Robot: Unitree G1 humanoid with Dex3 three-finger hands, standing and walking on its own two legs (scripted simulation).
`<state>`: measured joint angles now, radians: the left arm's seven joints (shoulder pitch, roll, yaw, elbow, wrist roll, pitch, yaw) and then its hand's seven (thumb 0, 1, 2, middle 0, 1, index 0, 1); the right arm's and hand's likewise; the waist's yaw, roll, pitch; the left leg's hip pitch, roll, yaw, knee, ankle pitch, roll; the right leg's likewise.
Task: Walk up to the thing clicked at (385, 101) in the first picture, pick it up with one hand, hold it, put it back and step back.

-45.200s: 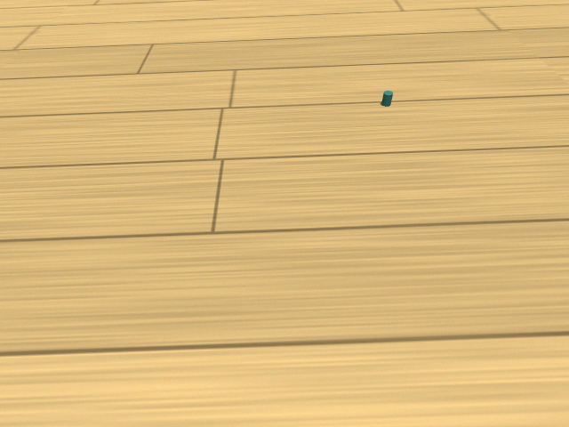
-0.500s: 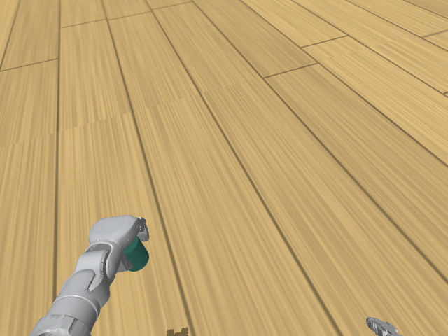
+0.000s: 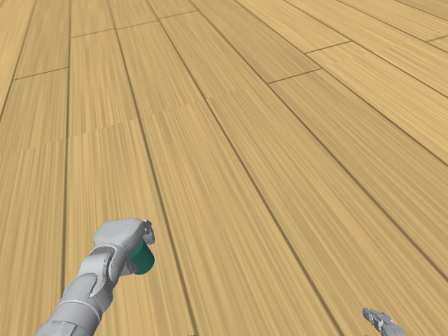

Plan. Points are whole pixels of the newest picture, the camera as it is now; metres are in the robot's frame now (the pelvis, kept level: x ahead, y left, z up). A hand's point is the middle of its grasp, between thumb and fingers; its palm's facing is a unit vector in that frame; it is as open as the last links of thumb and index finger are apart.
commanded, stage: hold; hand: left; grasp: from above
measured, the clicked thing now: (136, 254) +0.32 +0.22 -0.09
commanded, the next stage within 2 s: crouch in 0.84 s
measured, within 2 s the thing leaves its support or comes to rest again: neither
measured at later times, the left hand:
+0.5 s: hand (124, 256) +0.29 +0.22 -0.03, palm faces -0.45 -0.06 -0.89, open 8.0 cm
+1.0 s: hand (124, 252) +0.30 +0.22 -0.03, palm faces -0.45 -0.05 -0.89, open 8.0 cm
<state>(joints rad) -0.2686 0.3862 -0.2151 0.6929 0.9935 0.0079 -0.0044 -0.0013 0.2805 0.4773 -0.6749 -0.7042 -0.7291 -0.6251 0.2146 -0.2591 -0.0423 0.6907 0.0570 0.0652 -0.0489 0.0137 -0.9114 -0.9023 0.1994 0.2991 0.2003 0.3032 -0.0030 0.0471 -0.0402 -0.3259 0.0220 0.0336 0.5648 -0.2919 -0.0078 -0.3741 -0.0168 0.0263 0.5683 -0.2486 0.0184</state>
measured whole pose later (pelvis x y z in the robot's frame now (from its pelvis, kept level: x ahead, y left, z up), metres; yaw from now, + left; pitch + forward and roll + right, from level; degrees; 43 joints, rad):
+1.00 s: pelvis +0.00 +0.00 +0.01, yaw +0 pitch +1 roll +0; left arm -0.28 0.39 -0.22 0.68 0.99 0.01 -0.03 0.00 0.27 0.48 -0.66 -0.75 -0.73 -0.66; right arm 0.20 -0.26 -0.04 0.69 0.06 0.07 -0.05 0.01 -0.91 -0.90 0.20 0.30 0.20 0.30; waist 0.01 0.04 -0.01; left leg -0.24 0.02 0.03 0.47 -0.25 -0.01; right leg -0.29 -0.02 0.03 0.48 -0.21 0.02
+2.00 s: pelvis -0.07 +0.01 -0.27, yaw +0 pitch +38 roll -4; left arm -0.95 0.56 0.00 1.36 1.20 -0.09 0.32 -0.01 0.27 0.41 -0.70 -0.71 -0.79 -0.62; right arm 0.24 -0.23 0.00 0.72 -0.07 -0.03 0.03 0.01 -0.91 -0.90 0.20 0.30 0.20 0.30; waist -0.23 0.05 -0.18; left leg -1.88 0.01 -0.04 1.88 -0.66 0.01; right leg -1.89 -0.02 -0.01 1.81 -0.59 0.04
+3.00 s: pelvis -0.08 +0.01 -0.41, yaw -5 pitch +37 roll -9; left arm -1.22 0.87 0.07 1.54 1.30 -0.13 0.30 -0.02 0.28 0.30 -0.79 -0.61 -0.87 -0.52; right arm 0.24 -0.30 0.15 0.66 -0.13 -0.03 0.14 0.00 -0.92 -0.91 0.20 0.30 0.20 0.30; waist -0.38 0.00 0.01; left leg -2.29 -0.01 -0.13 2.35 -0.71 0.00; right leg -2.26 -0.01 -0.06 2.22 -0.61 0.05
